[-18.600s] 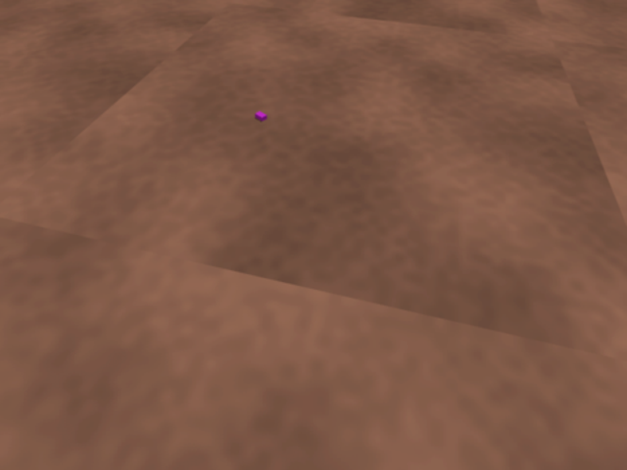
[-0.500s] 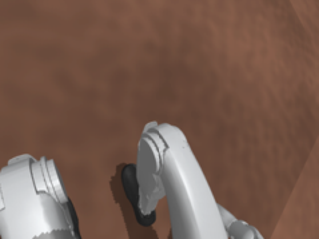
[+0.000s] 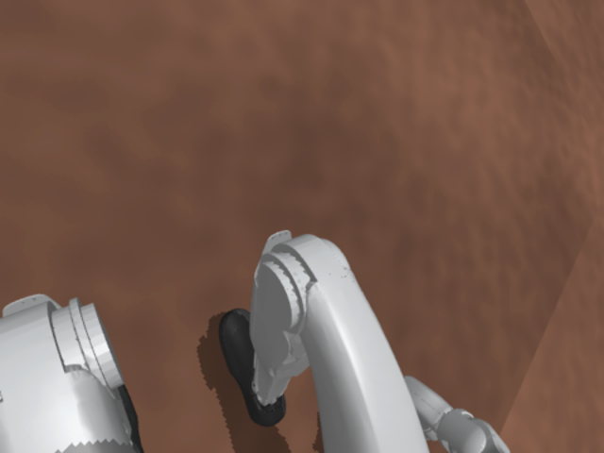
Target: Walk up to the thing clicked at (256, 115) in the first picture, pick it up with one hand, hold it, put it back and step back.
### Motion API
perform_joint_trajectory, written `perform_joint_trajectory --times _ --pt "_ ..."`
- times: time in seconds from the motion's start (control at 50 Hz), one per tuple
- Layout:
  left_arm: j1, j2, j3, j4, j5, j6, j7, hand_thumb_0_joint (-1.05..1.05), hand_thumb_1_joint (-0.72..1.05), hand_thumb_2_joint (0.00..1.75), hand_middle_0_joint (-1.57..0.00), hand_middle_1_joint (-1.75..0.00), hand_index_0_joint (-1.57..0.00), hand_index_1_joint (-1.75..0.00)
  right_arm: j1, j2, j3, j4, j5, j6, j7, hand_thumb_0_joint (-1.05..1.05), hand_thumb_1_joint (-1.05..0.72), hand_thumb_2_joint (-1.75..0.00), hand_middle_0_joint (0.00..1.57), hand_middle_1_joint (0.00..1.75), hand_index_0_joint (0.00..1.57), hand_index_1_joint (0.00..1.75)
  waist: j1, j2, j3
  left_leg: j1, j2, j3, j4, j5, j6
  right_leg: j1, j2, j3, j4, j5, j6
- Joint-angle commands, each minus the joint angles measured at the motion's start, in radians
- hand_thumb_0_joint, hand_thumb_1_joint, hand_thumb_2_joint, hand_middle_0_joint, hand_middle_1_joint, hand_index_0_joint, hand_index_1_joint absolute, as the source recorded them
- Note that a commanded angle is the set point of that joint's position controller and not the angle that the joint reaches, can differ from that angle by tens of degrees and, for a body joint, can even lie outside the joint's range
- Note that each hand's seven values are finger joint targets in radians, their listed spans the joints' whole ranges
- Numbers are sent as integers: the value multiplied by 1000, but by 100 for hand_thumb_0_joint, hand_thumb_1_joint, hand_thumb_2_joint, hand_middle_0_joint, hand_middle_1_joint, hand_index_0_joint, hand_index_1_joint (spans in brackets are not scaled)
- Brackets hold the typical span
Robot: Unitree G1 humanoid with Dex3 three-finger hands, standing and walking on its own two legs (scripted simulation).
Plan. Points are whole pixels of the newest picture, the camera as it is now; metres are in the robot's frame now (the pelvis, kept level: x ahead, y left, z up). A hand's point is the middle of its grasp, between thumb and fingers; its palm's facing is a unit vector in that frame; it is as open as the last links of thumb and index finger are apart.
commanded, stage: rest palm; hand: left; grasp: from above
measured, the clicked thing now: out of the picture +0.40 +0.32 -0.29
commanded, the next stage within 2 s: close in 0.24 s
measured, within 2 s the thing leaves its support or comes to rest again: neither
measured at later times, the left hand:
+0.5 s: hand out of the picture +0.40 +0.31 -0.26, palm faces -0.47 -0.10 -0.88, open 13.3 cm
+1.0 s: hand out of the picture +0.40 +0.31 -0.26, palm faces -0.45 -0.09 -0.89, open 11.3 cm
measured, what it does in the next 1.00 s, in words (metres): stands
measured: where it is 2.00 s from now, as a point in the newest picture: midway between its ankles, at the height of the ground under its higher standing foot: (196, 419)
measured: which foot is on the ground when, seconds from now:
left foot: down 0.00-1.00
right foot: down 0.00-1.00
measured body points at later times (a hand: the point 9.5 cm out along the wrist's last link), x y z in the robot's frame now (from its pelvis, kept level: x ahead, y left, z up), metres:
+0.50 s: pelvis +0.00 +0.00 +0.00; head +0.25 +0.15 +0.34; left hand +0.42 +0.31 -0.21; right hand +0.10 -0.24 -0.06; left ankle +0.06 +0.12 -0.27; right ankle +0.11 -0.10 -0.27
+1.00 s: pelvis +0.00 +0.00 +0.00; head +0.25 +0.15 +0.34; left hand +0.42 +0.31 -0.21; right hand +0.09 -0.24 -0.06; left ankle +0.06 +0.12 -0.27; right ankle +0.11 -0.10 -0.27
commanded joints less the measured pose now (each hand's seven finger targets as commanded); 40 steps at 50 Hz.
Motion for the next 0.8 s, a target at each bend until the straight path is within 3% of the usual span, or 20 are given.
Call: perform_joint_trajectory --times 0.0,0.02,0.08,0.14,0.22,0.26,0.28,0.32,0.4,0.44,0.6,0.7,0.72,0.76,0.78 --pt "-193 145 13 -102 0 -23 69 0 -49 94 -8 -97 -8 -96 140 -316 -71 -9 0 -8 -6 0 -90 -90 20 30 20 30 -30 513 -611 514 2 40 -274 257 -47 320 75 -26 -184 285 -19" --pt "-189 162 22 -104 3 -25 84 0 -49 95 -8 -98 -9 -97 141 -331 -79 4 -2 -4 -7 0 -90 -90 20 30 20 30 -22 534 -615 509 3 49 -281 262 -47 338 86 -22 -193 291 -21" --pt "-179 121 -1 -102 2 -10 114 0 -47 95 -9 -97 -10 -96 141 -326 -77 2 -8 -12 2 0 -90 -90 20 30 20 30 -36 498 -585 484 3 43 -277 239 -45 314 85 -26 -198 265 -20" --pt "-209 130 -1 -133 -11 7 130 0 -46 92 -9 -98 -10 -96 136 -323 -80 11 -3 -13 6 0 -90 -90 20 30 20 30 -28 504 -610 488 5 37 -279 236 -42 309 84 -22 -204 262 -21" --pt "-209 111 -3 -74 -14 29 112 0 -43 90 -10 -97 -12 -95 153 -333 -92 6 3 -23 13 0 -90 -90 20 30 20 30 -55 478 -563 468 5 27 -277 196 -39 274 75 -28 -199 236 -18" --pt "-241 150 20 -105 -20 26 103 0 -42 89 -10 -97 -13 -94 153 -334 -91 2 7 -20 11 0 -90 -90 20 30 20 30 -44 475 -595 470 4 25 -286 192 -38 296 76 -24 -210 230 -18" --pt "-234 119 -2 -84 -19 29 91 0 -41 89 -11 -97 -13 -95 154 -327 -94 9 9 -21 12 0 -90 -90 20 30 20 30 -45 483 -583 470 5 25 -285 184 -39 281 76 -23 -202 227 -20" --pt "-220 103 -3 -78 -34 29 69 0 -39 90 -13 -95 -14 -93 150 -311 -81 -3 11 -29 16 0 -90 -90 20 30 20 30 -51 477 -567 480 5 15 -284 193 -43 272 69 -32 -187 232 -17" --pt "-229 139 -2 -85 -23 15 49 0 -32 84 -19 -90 -21 -89 156 -326 -77 -13 16 -27 9 0 -89 -90 20 30 20 30 -45 488 -580 491 3 20 -287 201 -44 289 70 -33 -193 242 -17" --pt "-229 143 -8 -104 -22 5 52 0 -30 83 -21 -89 -23 -87 136 -323 -75 -12 17 -25 7 0 -89 -90 20 30 20 30 -35 507 -595 488 5 27 -285 207 -46 307 76 -27 -198 247 -18" --pt "-196 150 1 -79 -14 5 88 0 -20 74 -25 -85 -29 -81 146 -327 -57 -19 4 -18 4 0 -89 -90 20 30 20 30 -41 483 -598 484 8 38 -265 263 -41 344 90 -32 -206 304 -13" --pt "-208 134 -24 -86 -28 14 83 0 -13 68 -31 -81 -35 -76 138 -328 -56 -30 6 -29 8 0 -89 -90 20 30 20 30 -52 485 -557 472 10 24 -274 215 -43 311 87 -34 -203 258 -15" --pt "-216 136 -18 -106 -39 12 83 0 -12 67 -32 -79 -36 -75 137 -332 -60 -17 6 -29 6 0 -89 -90 20 30 20 30 -45 485 -573 475 11 20 -283 207 -43 303 89 -36 -206 244 -17" --pt "-232 172 1 -122 -31 12 83 0 -9 65 -35 -77 -39 -73 144 -341 -64 -19 11 -26 4 0 -89 -90 20 30 20 30 -38 507 -608 500 13 14 -288 228 -47 321 86 -35 -199 266 -18" --pt "-219 158 -1 -95 -23 17 81 0 -9 64 -34 -78 -39 -73 148 -339 -68 -15 11 -27 2 0 -89 -90 20 30 20 30 -42 502 -585 492 11 10 -292 217 -49 294 82 -41 -192 256 -18"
